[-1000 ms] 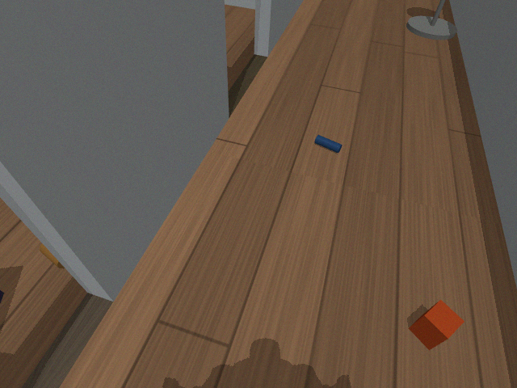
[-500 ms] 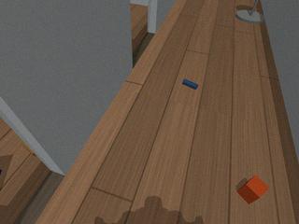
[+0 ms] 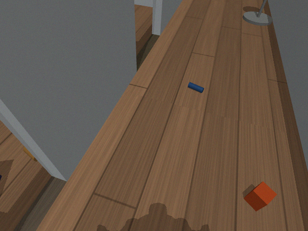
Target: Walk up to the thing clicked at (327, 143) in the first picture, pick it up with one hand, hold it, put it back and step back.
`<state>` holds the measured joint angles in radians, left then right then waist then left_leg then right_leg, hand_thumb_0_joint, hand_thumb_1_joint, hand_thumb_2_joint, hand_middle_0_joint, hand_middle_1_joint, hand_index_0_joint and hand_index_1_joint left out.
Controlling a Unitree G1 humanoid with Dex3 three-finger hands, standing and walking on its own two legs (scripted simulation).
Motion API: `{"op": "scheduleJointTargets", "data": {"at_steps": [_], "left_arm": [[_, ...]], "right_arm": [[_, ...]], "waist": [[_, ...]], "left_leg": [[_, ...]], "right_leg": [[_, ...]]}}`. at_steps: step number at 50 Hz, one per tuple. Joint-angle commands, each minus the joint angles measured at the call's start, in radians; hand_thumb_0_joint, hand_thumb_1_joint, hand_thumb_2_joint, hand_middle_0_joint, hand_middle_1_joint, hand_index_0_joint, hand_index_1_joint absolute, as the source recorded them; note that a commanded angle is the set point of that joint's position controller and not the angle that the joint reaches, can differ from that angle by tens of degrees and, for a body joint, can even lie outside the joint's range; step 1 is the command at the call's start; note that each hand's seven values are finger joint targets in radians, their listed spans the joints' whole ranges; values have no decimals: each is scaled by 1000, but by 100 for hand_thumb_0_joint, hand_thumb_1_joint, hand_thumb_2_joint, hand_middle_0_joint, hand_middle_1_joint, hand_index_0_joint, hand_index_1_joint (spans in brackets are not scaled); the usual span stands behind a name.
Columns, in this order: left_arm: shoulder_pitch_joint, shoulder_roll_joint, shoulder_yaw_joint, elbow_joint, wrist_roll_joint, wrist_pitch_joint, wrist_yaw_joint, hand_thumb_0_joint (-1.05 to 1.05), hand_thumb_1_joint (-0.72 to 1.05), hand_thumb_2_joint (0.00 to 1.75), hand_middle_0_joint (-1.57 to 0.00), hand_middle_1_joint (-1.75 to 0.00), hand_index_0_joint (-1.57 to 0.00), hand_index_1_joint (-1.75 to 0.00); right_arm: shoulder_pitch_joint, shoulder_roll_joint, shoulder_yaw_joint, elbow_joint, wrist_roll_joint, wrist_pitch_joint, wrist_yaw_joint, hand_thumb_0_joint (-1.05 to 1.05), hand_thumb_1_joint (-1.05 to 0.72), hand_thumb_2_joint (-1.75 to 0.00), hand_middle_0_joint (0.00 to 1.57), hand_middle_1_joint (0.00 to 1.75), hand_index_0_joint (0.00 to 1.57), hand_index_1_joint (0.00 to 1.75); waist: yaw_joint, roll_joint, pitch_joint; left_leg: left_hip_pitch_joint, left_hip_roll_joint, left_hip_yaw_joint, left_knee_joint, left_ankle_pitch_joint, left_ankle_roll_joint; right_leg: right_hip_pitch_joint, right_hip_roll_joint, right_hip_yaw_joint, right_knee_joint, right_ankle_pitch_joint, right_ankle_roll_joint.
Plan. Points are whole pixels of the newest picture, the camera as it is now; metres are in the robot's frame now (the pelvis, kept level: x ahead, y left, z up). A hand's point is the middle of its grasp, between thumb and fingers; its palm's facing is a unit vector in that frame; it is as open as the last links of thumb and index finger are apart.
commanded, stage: stand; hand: left
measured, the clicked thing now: (195, 87) +1.49 -0.47 -0.76
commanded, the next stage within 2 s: walk up in 0.12 s
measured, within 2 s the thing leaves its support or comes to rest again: neither
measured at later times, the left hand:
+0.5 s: hand (91, 209) +0.22 +0.18 -0.15, palm faces -0.20 -0.88 -0.43, open 7.4 cm
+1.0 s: hand (132, 154) +0.42 +0.07 -0.18, palm faces -0.35 -0.87 -0.33, open 7.4 cm
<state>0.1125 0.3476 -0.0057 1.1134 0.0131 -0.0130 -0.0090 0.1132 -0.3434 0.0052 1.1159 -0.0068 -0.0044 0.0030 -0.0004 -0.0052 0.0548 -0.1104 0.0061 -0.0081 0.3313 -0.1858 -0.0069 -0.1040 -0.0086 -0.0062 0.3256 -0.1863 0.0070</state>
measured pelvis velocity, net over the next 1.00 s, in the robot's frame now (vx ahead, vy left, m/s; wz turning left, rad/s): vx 0.30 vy -0.17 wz -0.37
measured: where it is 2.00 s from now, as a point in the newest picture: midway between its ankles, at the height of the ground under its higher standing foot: (198, 163)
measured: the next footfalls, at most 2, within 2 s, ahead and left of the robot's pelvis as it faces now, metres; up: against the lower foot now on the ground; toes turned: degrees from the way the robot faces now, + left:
right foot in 0.46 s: +0.17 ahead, -0.26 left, +0.00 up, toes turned -18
left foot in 0.96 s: +0.48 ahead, -0.10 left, +0.00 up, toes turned -16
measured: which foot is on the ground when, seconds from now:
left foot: down 0.00-0.48, up 0.50-0.94, down 0.96-1.00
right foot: down 0.00-0.16, up 0.18-0.44, down 0.46-0.98, up 1.00-1.00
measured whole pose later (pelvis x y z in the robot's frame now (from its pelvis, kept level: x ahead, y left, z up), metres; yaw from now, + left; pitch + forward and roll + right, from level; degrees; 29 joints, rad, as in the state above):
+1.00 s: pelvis +0.30 -0.17 -0.03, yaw -21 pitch -1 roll +0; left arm 0.36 0.42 0.06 0.87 0.01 -0.06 -0.06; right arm 0.22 -0.41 -0.08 0.88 -0.05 -0.08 0.06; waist 0.04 -0.05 0.08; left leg -0.42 0.05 0.08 0.61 -0.15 0.01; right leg -0.10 0.02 0.06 0.72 -0.48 -0.04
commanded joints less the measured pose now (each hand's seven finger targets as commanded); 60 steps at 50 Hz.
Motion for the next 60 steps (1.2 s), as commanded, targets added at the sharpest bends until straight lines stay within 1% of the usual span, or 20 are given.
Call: {"op": "scheduleJointTargets", "data": {"at_steps": [1,5,6,8,10,17,22,23,24,25,26,32,39,44,47,48,49,50,55,60], "left_arm": [[-42,210,44,-58,-3,-19,18,0,90,90,-20,-30,-20,-30],[-38,212,44,-60,-2,-18,17,0,90,90,-20,-30,-20,-30],[-8,311,127,-162,29,-8,-29,0,90,90,-20,-30,-20,-30],[-154,251,118,-213,41,15,-63,0,90,90,-20,-30,-20,-30],[-123,272,127,-237,41,10,-76,0,90,90,-20,-30,-20,-30],[5,242,143,-237,20,8,-137,0,90,90,-20,-30,-20,-30],[165,277,163,-190,31,-6,-117,0,90,90,-20,-30,-20,-30],[295,324,187,-158,29,-18,-100,0,90,90,-20,-30,-20,-30],[415,411,216,-141,30,-26,-75,0,90,90,-20,-30,-20,-30],[352,470,214,-188,18,-33,-71,0,90,90,-20,-30,-20,-30],[268,487,212,-216,1,-33,-72,0,90,90,-20,-30,-20,-30],[150,339,159,-266,-14,-63,-44,0,90,90,-20,-30,-20,-30],[218,332,153,-318,-5,-84,-47,0,90,90,-20,-30,-20,-30],[247,319,145,-320,-6,-81,-41,0,90,90,-20,-30,-20,-30],[223,305,131,-344,-6,-77,-34,0,90,90,-20,-30,-20,-30],[249,251,114,-353,-8,-76,-32,0,90,90,-20,-30,-20,-30],[297,163,90,-356,-22,-76,-27,0,90,90,-20,-30,-20,-30],[315,262,107,-339,-24,-67,-14,0,90,90,-20,-30,-20,-30],[257,267,110,-301,-33,-70,-29,0,90,90,-20,-30,-20,-30],[154,234,104,-342,-23,-53,-68,0,90,90,-20,-30,-20,-30]], "right_arm": [[-40,-212,-44,-57,-2,-28,-12,0,-90,-90,20,30,20,30],[-45,-213,-44,-60,-3,-29,-14,0,-90,-90,20,30,20,30],[46,-352,-134,-129,-30,-59,-4,0,-90,-90,20,30,20,30],[152,-423,-179,-101,-37,-74,-6,0,-90,-90,20,30,20,30],[99,-401,-174,-156,-27,-84,-7,0,-90,-90,20,30,20,30],[-29,-353,-169,-240,-48,-102,15,0,-90,-90,20,30,20,30],[-37,-347,-159,-252,-39,-80,18,0,-90,-90,20,30,20,30],[-17,-301,-139,-257,-44,-74,18,0,-90,-90,20,30,20,30],[0,-200,-102,-287,-38,-72,22,0,-90,-90,20,30,20,30],[27,-232,-97,-324,-14,-74,31,0,-90,-90,20,30,20,30],[6,-317,-121,-311,-21,-72,29,0,-90,-90,20,30,20,30],[151,-308,-129,-244,-7,-63,44,0,-90,-90,20,30,20,30],[2,-281,-131,-336,-29,-71,66,0,-90,-90,20,30,20,30],[-35,-245,-128,-348,-27,-100,60,0,-90,-90,20,30,20,30],[157,-271,-147,-303,-29,-114,46,0,-90,-90,20,30,20,30],[320,-335,-175,-264,-41,-120,35,0,-90,-90,20,30,20,30],[410,-395,-192,-269,-57,-125,24,0,-90,-90,20,30,20,30],[374,-430,-199,-288,-25,-121,23,0,-90,-90,20,30,20,30],[223,-317,-145,-336,8,-121,19,0,-90,-90,20,30,20,30],[186,-322,-136,-365,-4,-124,22,0,-90,-90,20,30,20,30]], "waist": [[0,17,-77],[3,13,-90],[-46,-2,-165],[-123,206,-23],[-84,81,13],[9,169,29],[86,51,-5],[153,-120,-67],[209,-432,-53],[141,-405,-35],[110,-239,35],[5,-110,20],[57,-37,61],[74,-58,43],[-39,15,-70],[-107,152,-179],[-117,314,-262],[-102,219,-240],[-31,121,-22],[-22,152,54]], "left_leg": [[7,117,-85,-52,136,28],[23,122,-83,-49,154,30],[222,137,-81,28,-303,102],[323,411,-349,-191,-575,214],[163,479,-363,-223,-492,240],[-31,282,50,-144,-304,157],[-251,235,159,142,-377,128],[-333,166,194,430,-271,108],[-532,32,219,775,-416,61],[-621,-20,95,886,-415,25],[-566,53,13,898,-363,26],[-404,139,-19,723,-96,44],[-476,129,9,423,-18,-6],[-390,82,58,258,13,13],[-13,22,91,127,48,53],[243,117,-34,121,-50,107],[437,345,-407,89,-184,160],[406,473,-665,-51,-332,246],[40,310,-141,-33,245,202],[-47,276,31,-71,251,227]], "right_leg": [[17,-123,91,-46,141,-34],[15,-123,88,-38,149,-35],[-209,-49,114,94,-261,-66],[-665,-26,27,482,-299,-29],[-623,-104,121,590,-251,-23],[-344,-127,-1,387,-96,-8],[-26,-42,-130,339,-49,-27],[126,-7,-83,306,-153,-49],[182,-135,230,68,-482,-106],[111,-328,712,-215,-697,-197],[-8,-383,810,-245,-786,-253],[-136,-200,348,-135,-369,-169],[-93,-204,289,-140,-325,-212],[-2,-180,212,-11,66,-198],[-101,-114,116,288,307,-143],[-266,-42,61,557,252,-105],[-500,83,68,770,-246,-59],[-590,104,94,851,-349,-68],[-473,-34,135,840,-155,-45],[-462,-70,53,560,-85,-3]]}}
